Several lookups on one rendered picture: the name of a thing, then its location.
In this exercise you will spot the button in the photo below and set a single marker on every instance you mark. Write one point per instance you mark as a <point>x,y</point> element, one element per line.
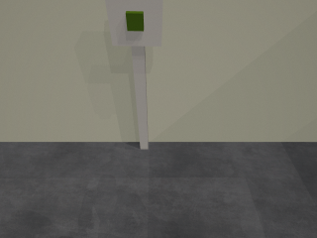
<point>135,21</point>

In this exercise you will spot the panel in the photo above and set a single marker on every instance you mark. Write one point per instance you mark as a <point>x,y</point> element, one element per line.
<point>151,36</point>

